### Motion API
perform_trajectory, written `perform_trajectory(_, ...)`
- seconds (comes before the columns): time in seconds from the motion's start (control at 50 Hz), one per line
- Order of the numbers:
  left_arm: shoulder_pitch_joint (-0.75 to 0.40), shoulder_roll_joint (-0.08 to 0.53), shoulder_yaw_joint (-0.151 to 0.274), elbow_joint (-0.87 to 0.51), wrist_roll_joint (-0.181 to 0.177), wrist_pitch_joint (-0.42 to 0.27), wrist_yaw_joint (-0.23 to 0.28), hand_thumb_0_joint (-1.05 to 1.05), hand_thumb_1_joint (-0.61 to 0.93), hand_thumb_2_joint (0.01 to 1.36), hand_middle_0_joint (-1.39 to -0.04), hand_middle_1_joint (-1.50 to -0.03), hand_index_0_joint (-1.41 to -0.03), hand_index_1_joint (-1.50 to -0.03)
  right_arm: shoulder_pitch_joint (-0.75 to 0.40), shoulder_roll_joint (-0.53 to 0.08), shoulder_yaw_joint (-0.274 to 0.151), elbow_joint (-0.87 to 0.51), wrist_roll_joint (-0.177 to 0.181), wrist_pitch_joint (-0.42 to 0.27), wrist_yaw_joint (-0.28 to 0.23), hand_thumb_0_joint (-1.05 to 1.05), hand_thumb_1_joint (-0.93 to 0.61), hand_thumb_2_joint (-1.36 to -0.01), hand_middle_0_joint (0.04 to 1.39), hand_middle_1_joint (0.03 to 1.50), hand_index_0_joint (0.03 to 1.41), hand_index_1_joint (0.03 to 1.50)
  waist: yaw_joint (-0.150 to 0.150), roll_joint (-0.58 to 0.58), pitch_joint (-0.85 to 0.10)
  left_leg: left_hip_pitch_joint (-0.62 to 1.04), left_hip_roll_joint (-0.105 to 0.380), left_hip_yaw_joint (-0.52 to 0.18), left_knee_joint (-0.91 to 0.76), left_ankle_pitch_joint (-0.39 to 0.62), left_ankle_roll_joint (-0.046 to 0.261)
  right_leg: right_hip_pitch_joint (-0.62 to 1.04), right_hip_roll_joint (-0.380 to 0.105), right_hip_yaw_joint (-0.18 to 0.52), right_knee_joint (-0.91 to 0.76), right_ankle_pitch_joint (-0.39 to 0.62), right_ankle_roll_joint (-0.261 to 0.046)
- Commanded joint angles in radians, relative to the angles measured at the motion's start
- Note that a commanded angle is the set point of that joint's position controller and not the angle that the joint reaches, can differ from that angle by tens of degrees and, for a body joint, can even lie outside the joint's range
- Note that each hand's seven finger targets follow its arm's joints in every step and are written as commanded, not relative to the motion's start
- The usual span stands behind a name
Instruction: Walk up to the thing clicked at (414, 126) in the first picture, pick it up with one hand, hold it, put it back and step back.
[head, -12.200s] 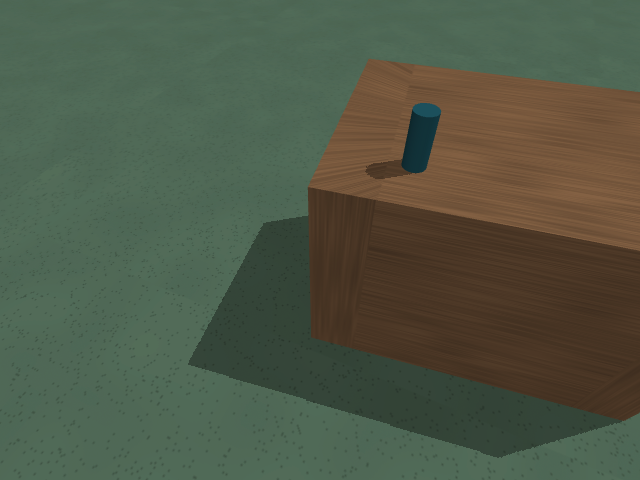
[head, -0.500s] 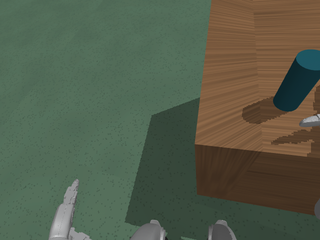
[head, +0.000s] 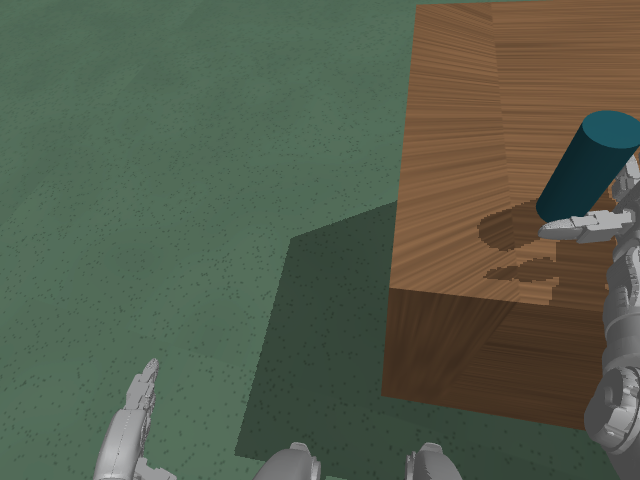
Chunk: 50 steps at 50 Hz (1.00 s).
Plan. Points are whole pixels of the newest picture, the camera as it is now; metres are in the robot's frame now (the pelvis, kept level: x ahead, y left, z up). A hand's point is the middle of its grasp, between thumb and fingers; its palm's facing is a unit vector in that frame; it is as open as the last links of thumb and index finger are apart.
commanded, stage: close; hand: right
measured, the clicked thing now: (582, 174) +0.50 -0.26 +0.07
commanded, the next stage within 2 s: settle in 0.84 s
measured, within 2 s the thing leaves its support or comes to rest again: leaves its support in 1.12 s
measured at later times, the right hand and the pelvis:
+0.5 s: hand (582, 174) +0.49 -0.25 +0.08, palm faces +0.25 +0.97 +0.03, open 14.9 cm; pelvis +0.00 +0.01 +0.00, yaw +0 degrees
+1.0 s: hand (589, 180) +0.49 -0.26 +0.07, palm faces +0.26 +0.97 +0.03, open 8.3 cm; pelvis +0.01 +0.00 +0.00, yaw +0 degrees
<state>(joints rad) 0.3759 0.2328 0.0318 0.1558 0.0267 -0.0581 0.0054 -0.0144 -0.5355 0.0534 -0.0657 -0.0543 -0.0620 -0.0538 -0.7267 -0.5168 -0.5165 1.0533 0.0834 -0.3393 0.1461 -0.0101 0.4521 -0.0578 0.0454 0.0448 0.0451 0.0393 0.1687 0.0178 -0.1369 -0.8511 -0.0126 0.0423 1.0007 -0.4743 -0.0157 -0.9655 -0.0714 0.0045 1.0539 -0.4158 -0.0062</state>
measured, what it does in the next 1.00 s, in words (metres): stands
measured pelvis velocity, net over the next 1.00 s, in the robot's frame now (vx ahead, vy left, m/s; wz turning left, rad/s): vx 0.01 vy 0.00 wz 0.01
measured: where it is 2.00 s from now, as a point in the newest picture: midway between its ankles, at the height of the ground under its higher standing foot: outside the picture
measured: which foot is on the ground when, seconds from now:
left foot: down 0.00-1.00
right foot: down 0.00-1.00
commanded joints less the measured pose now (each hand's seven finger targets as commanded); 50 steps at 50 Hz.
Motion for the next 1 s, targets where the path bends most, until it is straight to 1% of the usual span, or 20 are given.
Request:
perform_trajectory(0.0,0.071,0.149,0.088,-0.126,-0.002,-0.042,0.005,0.000,-0.605,0.088,-0.051,-0.041,-0.033,-0.062,-0.368,-0.224,0.012,-0.150,0.008,-0.062,-0.017,0.000,0.427,-0.029,0.079,0.028,0.068,0.028,-0.004,-0.177,-0.367,0.076,-0.034,-0.002,-0.136,0.279,0.034,0.407,0.029,0.026,-0.130,0.251,-0.008)
perform_trajectory(0.06,-0.046,0.138,0.073,-0.221,0.001,-0.048,0.005,0.000,-0.609,0.087,-0.052,-0.039,-0.032,-0.060,-0.454,-0.272,-0.005,-0.238,-0.008,-0.091,-0.038,0.000,0.472,0.000,0.106,0.013,0.095,0.014,-0.021,-0.184,-0.465,0.101,-0.029,-0.012,-0.120,0.313,0.036,0.432,0.026,0.023,-0.117,0.294,-0.009)
perform_trajectory(0.14,0.027,0.117,0.059,-0.160,0.000,-0.032,-0.006,0.000,-0.561,0.055,-0.053,-0.052,-0.049,-0.056,-0.381,-0.241,0.005,-0.163,-0.004,-0.087,-0.031,0.000,0.502,0.000,0.269,0.066,0.255,0.067,-0.008,-0.169,-0.372,0.091,-0.029,-0.023,-0.130,0.269,0.031,0.359,0.031,0.016,-0.123,0.213,-0.013)
perform_trajectory(0.18,-0.039,0.180,0.104,-0.266,0.004,-0.035,0.005,0.000,-0.555,0.052,-0.053,-0.052,-0.052,-0.053,-0.483,-0.371,-0.063,-0.272,-0.014,-0.107,-0.046,0.000,0.495,0.000,0.317,0.109,0.306,0.110,-0.009,-0.178,-0.510,0.146,-0.027,-0.025,-0.123,0.312,0.029,0.423,0.031,0.017,-0.112,0.255,-0.012)
perform_trajectory(0.26,0.033,0.151,0.085,-0.207,-0.003,-0.024,-0.002,0.000,-0.560,0.059,-0.049,-0.051,-0.047,-0.054,-0.373,-0.219,0.015,-0.096,-0.003,-0.070,-0.021,0.000,0.467,-0.033,0.466,0.214,0.453,0.216,0.040,-0.119,-0.389,0.099,-0.033,-0.015,-0.141,0.317,0.023,0.393,0.029,0.025,-0.107,0.256,-0.021)
perform_trajectory(0.28,-0.043,0.181,0.096,-0.269,-0.004,-0.029,0.005,0.000,-0.568,0.060,-0.049,-0.049,-0.045,-0.054,-0.484,-0.351,-0.054,-0.234,-0.005,-0.089,-0.030,0.000,0.452,-0.041,0.491,0.229,0.477,0.230,0.014,-0.145,-0.458,0.125,-0.030,-0.017,-0.133,0.332,0.025,0.402,0.027,0.027,-0.108,0.275,-0.018)
perform_trajectory(0.3,-0.060,0.172,0.086,-0.282,0.001,-0.031,0.007,0.000,-0.563,0.059,-0.048,-0.049,-0.045,-0.052,-0.552,-0.356,-0.037,-0.278,-0.013,-0.099,-0.031,0.000,0.458,-0.035,0.508,0.234,0.495,0.235,0.003,-0.197,-0.504,0.122,-0.027,-0.025,-0.127,0.340,0.028,0.442,0.026,0.020,-0.105,0.290,-0.013)
perform_trajectory(0.36,0.052,0.124,0.057,-0.134,0.001,-0.024,-0.005,0.000,-0.559,0.061,-0.047,-0.050,-0.044,-0.053,-0.376,-0.176,0.050,-0.013,-0.009,-0.055,-0.003,0.000,0.422,-0.072,0.560,0.279,0.547,0.280,0.023,-0.169,-0.332,0.036,-0.035,-0.009,-0.131,0.261,0.033,0.379,0.026,0.028,-0.122,0.230,-0.011)
perform_trajectory(0.38,-0.009,0.144,0.061,-0.193,-0.003,-0.031,-0.002,0.000,-0.558,0.060,-0.047,-0.050,-0.044,-0.053,-0.362,-0.204,0.032,-0.012,-0.006,-0.054,-0.002,0.000,0.401,-0.075,0.578,0.286,0.563,0.287,0.021,-0.133,-0.345,0.045,-0.035,-0.007,-0.137,0.252,0.031,0.364,0.025,0.032,-0.122,0.215,-0.012)
perform_trajectory(0.4,-0.057,0.179,0.089,-0.260,0.002,-0.034,0.007,0.000,-0.556,0.055,-0.048,-0.051,-0.048,-0.051,-0.515,-0.364,-0.043,-0.222,-0.014,-0.082,-0.018,0.000,0.407,-0.079,0.612,0.305,0.599,0.306,-0.002,-0.181,-0.478,0.088,-0.030,-0.017,-0.126,0.294,0.030,0.417,0.022,0.031,-0.113,0.258,-0.012)
perform_trajectory(0.5,0.016,0.161,0.082,-0.203,-0.005,-0.019,-0.006,0.000,-0.553,0.057,-0.046,-0.051,-0.046,-0.050,-0.353,-0.252,0.006,-0.127,0.001,-0.048,0.000,0.000,0.343,-0.211,0.798,0.476,0.789,0.478,-0.002,-0.157,-0.458,0.135,-0.034,-0.010,-0.138,0.376,0.020,0.438,0.030,0.020,-0.107,0.339,-0.019)
perform_trajectory(0.52,-0.027,0.186,0.105,-0.246,-0.005,-0.020,-0.002,0.000,-0.553,0.055,-0.047,-0.050,-0.047,-0.049,-0.463,-0.339,-0.043,-0.271,0.004,-0.066,-0.011,0.000,0.317,-0.217,0.826,0.491,0.814,0.492,-0.012,-0.179,-0.531,0.166,-0.032,-0.015,-0.138,0.389,0.021,0.458,0.029,0.021,-0.110,0.350,-0.018)
perform_trajectory(0.58,0.026,0.136,0.076,-0.140,-0.005,-0.009,-0.007,0.000,-0.545,0.052,-0.046,-0.052,-0.048,-0.050,-0.413,-0.236,0.012,-0.134,0.005,-0.056,-0.011,0.000,0.202,-0.326,0.907,0.593,0.895,0.594,0.008,-0.175,-0.360,0.088,-0.034,-0.013,-0.143,0.330,0.027,0.403,0.030,0.018,-0.122,0.291,-0.016)
perform_trajectory(0.64,-0.070,0.155,0.073,-0.254,0.000,-0.026,0.005,0.000,-0.545,0.050,-0.048,-0.051,-0.049,-0.049,-0.520,-0.321,-0.023,-0.264,-0.006,-0.090,-0.028,0.000,0.098,-0.442,0.957,0.685,0.948,0.686,0.005,-0.196,-0.498,0.125,-0.032,-0.016,-0.135,0.360,0.029,0.476,0.025,0.021,-0.120,0.334,-0.012)
perform_trajectory(0.7,0.059,0.137,0.076,-0.148,-0.005,-0.010,-0.007,0.000,-0.535,0.043,-0.048,-0.053,-0.053,-0.048,-0.305,-0.193,0.033,-0.053,-0.001,-0.056,-0.011,0.000,-0.052,-0.596,1.036,0.813,1.028,0.815,0.009,-0.162,-0.350,0.075,-0.035,-0.008,-0.145,0.326,0.028,0.425,0.027,0.021,-0.127,0.310,-0.015)
perform_trajectory(0.74,-0.005,0.191,0.108,-0.230,0.003,-0.011,0.001,0.000,-0.533,0.037,-0.050,-0.053,-0.056,-0.047,-0.447,-0.362,-0.055,-0.251,-0.005,-0.089,-0.025,0.000,-0.131,-0.654,1.104,0.876,1.094,0.878,-0.007,-0.202,-0.496,0.126,-0.033,-0.009,-0.136,0.358,0.030,0.493,0.025,0.027,-0.126,0.364,-0.008)
perform_trajectory(0.82,0.021,0.156,0.099,-0.187,-0.006,-0.014,-0.004,0.000,-0.529,0.038,-0.052,-0.056,-0.058,-0.049,-0.367,-0.196,0.021,-0.106,0.013,-0.065,-0.006,0.000,-0.326,-0.815,1.213,1.017,1.202,1.018,0.037,-0.141,-0.351,0.066,-0.036,-0.003,-0.148,0.303,0.028,0.421,0.023,0.032,-0.130,0.287,-0.015)
perform_trajectory(0.86,-0.045,0.184,0.104,-0.266,-0.003,-0.021,0.004,0.000,-0.524,0.032,-0.051,-0.053,-0.058,-0.045,-0.470,-0.367,-0.058,-0.249,-0.005,-0.092,-0.029,0.000,-0.391,-0.938,1.259,1.121,1.252,1.122,0.004,-0.181,-0.503,0.122,-0.033,-0.008,-0.139,0.346,0.028,0.489,0.022,0.030,-0.121,0.337,-0.012)
perform_trajectory(0.92,0.069,0.141,0.090,-0.151,-0.002,-0.007,-0.010,0.000,-0.511,0.027,-0.046,-0.053,-0.056,-0.042,-0.337,-0.174,0.040,-0.099,0.004,-0.069,-0.009,0.000,-0.509,-1.083,1.327,1.245,1.322,1.246,0.005,-0.207,-0.382,0.061,-0.036,-0.001,-0.137,0.308,0.034,0.471,0.024,0.028,-0.138,0.335,-0.005)
perform_trajectory(0.98,-0.038,0.165,0.086,-0.252,0.002,-0.019,-0.002,0.000,-0.543,0.046,-0.062,-0.056,-0.062,-0.056,-0.458,-0.314,-0.017,-0.236,-0.006,-0.086,-0.019,0.000,-0.483,-1.219,1.271,1.318,1.286,1.319,-0.012,-0.234,-0.536,0.129,-0.035,-0.003,-0.137,0.350,0.032,0.537,0.023,0.030,-0.129,0.384,-0.004)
